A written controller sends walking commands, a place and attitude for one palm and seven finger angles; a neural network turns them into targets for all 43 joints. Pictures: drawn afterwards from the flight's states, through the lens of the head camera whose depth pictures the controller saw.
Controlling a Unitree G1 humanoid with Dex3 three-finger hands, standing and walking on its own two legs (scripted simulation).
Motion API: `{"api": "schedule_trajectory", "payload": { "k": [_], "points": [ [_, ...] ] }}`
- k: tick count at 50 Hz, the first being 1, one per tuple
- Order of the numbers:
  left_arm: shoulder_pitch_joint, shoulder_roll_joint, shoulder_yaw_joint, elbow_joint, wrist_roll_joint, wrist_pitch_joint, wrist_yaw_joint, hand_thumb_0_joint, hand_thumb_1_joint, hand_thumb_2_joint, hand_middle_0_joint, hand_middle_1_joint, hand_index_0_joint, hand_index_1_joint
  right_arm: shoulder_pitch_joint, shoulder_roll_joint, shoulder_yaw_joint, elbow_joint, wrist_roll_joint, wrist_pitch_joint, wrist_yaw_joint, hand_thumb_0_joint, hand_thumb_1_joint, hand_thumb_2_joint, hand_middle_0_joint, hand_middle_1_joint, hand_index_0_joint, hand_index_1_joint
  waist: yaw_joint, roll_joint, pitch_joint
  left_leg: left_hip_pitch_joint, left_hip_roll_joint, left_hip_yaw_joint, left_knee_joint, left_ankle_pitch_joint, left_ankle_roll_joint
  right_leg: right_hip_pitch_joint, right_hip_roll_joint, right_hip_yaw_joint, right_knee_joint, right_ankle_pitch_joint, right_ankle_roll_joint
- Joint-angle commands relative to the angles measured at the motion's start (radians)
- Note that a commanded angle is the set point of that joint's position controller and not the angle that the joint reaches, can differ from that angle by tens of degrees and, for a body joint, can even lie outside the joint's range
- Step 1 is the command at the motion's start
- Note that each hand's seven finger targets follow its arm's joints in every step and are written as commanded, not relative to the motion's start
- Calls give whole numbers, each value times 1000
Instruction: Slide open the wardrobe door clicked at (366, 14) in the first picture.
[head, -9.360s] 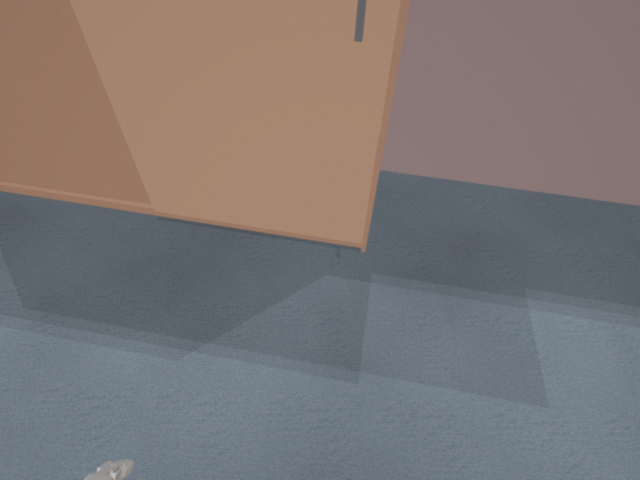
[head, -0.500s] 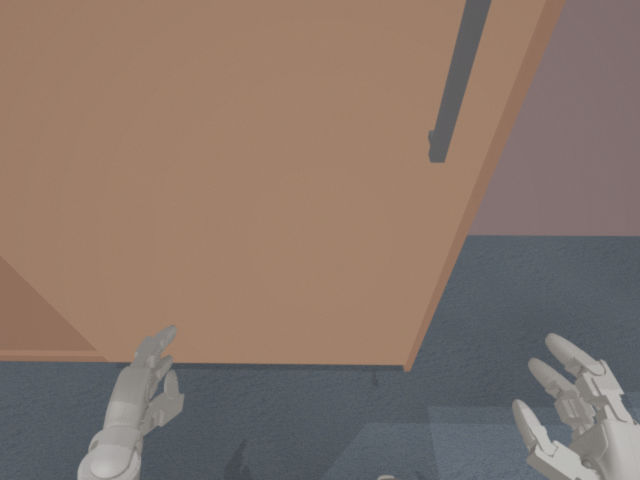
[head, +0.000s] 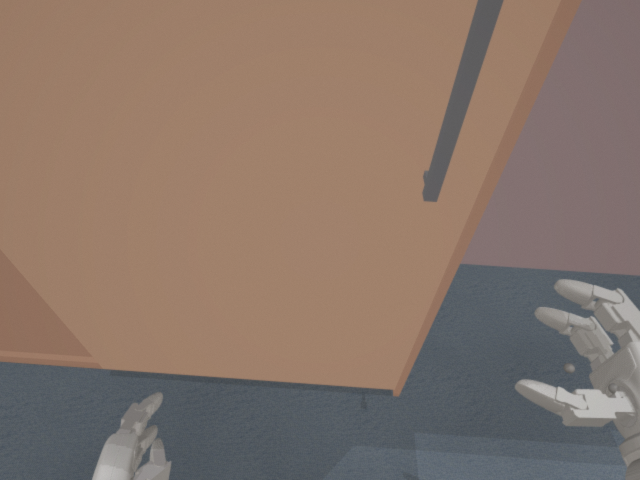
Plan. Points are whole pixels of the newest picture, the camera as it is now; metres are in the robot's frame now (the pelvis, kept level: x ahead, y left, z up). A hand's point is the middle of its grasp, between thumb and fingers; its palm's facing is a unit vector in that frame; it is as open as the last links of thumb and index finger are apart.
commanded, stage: raise the hand with hooked fingers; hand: right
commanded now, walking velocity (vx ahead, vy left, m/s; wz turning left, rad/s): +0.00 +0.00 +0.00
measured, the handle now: (456, 95) +0.51 -0.14 +0.26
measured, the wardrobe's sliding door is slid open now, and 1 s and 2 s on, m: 0.00 0.00 0.00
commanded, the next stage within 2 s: move the hooked fingers beside the handle in 1.10 s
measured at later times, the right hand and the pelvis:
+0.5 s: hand out of the picture +0.26 -0.29 +0.21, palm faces +0.14 +0.99 -0.10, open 14.0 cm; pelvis +0.00 -0.01 +0.02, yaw -1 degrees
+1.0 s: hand out of the picture +0.27 -0.27 +0.23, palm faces +0.14 +0.99 -0.09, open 14.0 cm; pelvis -0.01 +0.01 +0.02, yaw -1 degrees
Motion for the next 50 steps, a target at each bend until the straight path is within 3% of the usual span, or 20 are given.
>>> {"api": "schedule_trajectory", "payload": {
  "k": [1, 2, 6, 12, 14, 17, 20, 22, 24, 28, 30, 31, 33, 36, 39, 43, 46, 47, 50],
  "points": [
    [-143, 98, 24, -171, -2, -83, 15, 0, 900, 900, -200, -300, -200, -300, -237, -230, -136, -240, 18, -21, -7, 0, 290, -390, 285, 1065, 285, 1065, -18, -69, -113, 57, -3, -5, -124, 204, 2, 137, -2, 53, -156, 231, -5],
    [-145, 101, 22, -170, -1, -81, 16, 0, 900, 900, -200, -300, -200, -300, -256, -249, -148, -238, 17, -7, -7, 0, 313, -380, 287, 1080, 287, 1080, -24, -52, -109, 72, -7, -3, -130, 215, 4, 145, -4, 57, -164, 244, -5],
    [-163, 96, 11, -173, -6, -78, 20, 0, 900, 900, -200, -300, -200, -300, -332, -251, -141, -229, 10, 63, 3, 0, 407, -340, 293, 1140, 293, 1140, -25, -94, -100, 89, -7, 6, -151, 229, 8, 196, -5, 68, -202, 257, 4],
    [-186, 96, -6, -174, -13, -41, 20, 0, 900, 900, -200, -300, -200, -300, -435, -301, -176, -182, 7, 192, 26, 0, 500, -300, 300, 1200, 300, 1200, -31, -45, -70, 123, -14, 4, -198, 268, 11, 232, -6, 73, -233, 290, 4],
    [-203, 90, -12, -182, -17, -30, 20, 0, 900, 900, -200, -300, -200, -300, -513, -313, -174, -209, -1, 219, 30, 0, 500, -300, 300, 1200, 300, 1200, -28, -77, -95, 127, -11, 5, -202, 272, 13, 260, -5, 75, -243, 301, 6],
    [-216, 87, -21, -180, -19, -17, 22, 0, 900, 900, -200, -300, -200, -300, -574, -350, -193, -172, -4, 252, 31, 0, 500, -300, 300, 1200, 300, 1200, -28, -58, -81, 132, -13, -1, -229, 241, 15, 271, -4, 83, -258, 270, 5],
    [-232, 84, -28, -182, -23, -8, 24, 0, 900, 900, -200, -300, -200, -300, -668, -372, -196, -182, -11, 276, 40, 0, 500, -300, 300, 1200, 300, 1200, -24, -97, -109, 141, -8, 1, -234, 236, 17, 296, 0, 88, -274, 269, 8],
    [-235, 85, -31, -182, -24, -1, 23, 0, 900, 900, -200, -300, -200, -300, -684, -398, -210, -160, -13, 294, 48, 0, 500, -300, 300, 1200, 300, 1200, -30, -73, -112, 161, -11, -1, -247, 251, 19, 302, 0, 87, -276, 285, 7],
    [-244, 86, -32, -184, -26, 3, 23, 0, 900, 900, -200, -300, -200, -300, -733, -420, -220, -162, -18, 311, 56, 0, 500, -300, 300, 1200, 300, 1200, -28, -92, -131, 166, -7, 0, -246, 258, 20, 317, 2, 86, -283, 293, 6],
    [-247, 97, -35, -178, -33, 16, 19, 0, 900, 900, -200, -300, -200, -300, -770, -457, -240, -64, -18, 357, 73, 0, 500, -300, 300, 1200, 300, 1200, -30, -54, -103, 166, -4, 0, -265, 237, 19, 297, 5, 87, -296, 265, 2],
    [-255, 101, -33, -182, -36, 18, 18, 0, 900, 900, -200, -300, -200, -300, -827, -481, -242, -63, -22, 377, 80, 0, 500, -300, 300, 1200, 300, 1200, -29, -72, -108, 158, -1, -1, -265, 233, 20, 306, 7, 90, -298, 261, 2],
    [-251, 99, -31, -183, -37, 19, 16, 0, 900, 900, -200, -300, -200, -300, -795, -457, -228, -19, -21, 389, 85, 0, 500, -300, 300, 1200, 300, 1200, -27, -51, -110, 153, -1, -1, -264, 231, 18, 304, 7, 87, -294, 257, 0],
    [-246, 105, -29, -187, -41, 29, 6, 0, 900, 900, -200, -300, -200, -300, -727, -429, -215, 31, -12, 403, 99, 0, 500, -300, 300, 1200, 300, 1200, -31, -11, -84, 156, 0, -4, -267, 244, 18, 279, 8, 81, -290, 261, -1],
    [-260, 108, -23, -203, -44, 33, 2, 0, 900, 900, -200, -300, -200, -300, -742, -436, -215, -32, -8, 402, 106, 0, 500, -300, 300, 1200, 300, 1200, -30, -41, -111, 150, 4, -13, -263, 232, 14, 286, 12, 71, -280, 246, -4],
    [-265, 104, -18, -211, -39, 31, 1, 0, 900, 900, -200, -300, -200, -300, -765, -478, -264, -105, -3, 372, 85, 0, 500, -300, 300, 1200, 300, 1200, -36, -29, -149, 175, 4, -20, -263, 247, 12, 298, 12, 62, -271, 265, -9],
    [-264, 99, -19, -202, -34, 23, 7, 0, 900, 900, -200, -300, -200, -300, -775, -493, -288, -131, -11, 343, 54, 0, 500, -300, 300, 1200, 300, 1200, -38, -61, -129, 184, 7, -30, -271, 247, 11, 288, 13, 51, -270, 263, -11],
    [-258, 96, -19, -193, -37, 18, 14, 0, 900, 900, -200, -300, -200, -300, -779, -469, -263, -100, -20, 348, 49, 0, 500, -300, 300, 1200, 300, 1200, -29, -94, -111, 164, 10, -33, -275, 234, 7, 292, 15, 44, -271, 241, -11],
    [-256, 95, -19, -190, -37, 19, 13, 0, 900, 900, -200, -300, -200, -300, -769, -464, -254, -93, -20, 352, 50, 0, 500, -300, 300, 1200, 300, 1200, -31, -65, -97, 175, 11, -39, -282, 235, 8, 283, 11, 46, -270, 243, -11],
    [-256, 99, -18, -189, -41, 20, 18, 0, 900, 900, -200, -300, -200, -300, -783, -442, -224, -79, -23, 365, 60, 0, 500, -300, 300, 1200, 300, 1200, -19, -66, -106, 166, 13, -41, -277, 253, 1, 289, 15, 41, -262, 246, -15]
  ]
}}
